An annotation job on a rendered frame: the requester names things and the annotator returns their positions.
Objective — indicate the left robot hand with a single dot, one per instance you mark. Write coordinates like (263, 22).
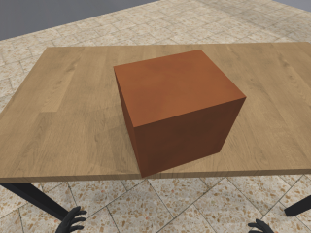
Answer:
(65, 225)

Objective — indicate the carton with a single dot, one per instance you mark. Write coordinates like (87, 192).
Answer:
(177, 108)

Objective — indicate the table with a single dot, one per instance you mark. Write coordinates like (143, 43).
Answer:
(65, 121)

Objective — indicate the right robot hand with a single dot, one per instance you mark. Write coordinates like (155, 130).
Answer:
(261, 225)

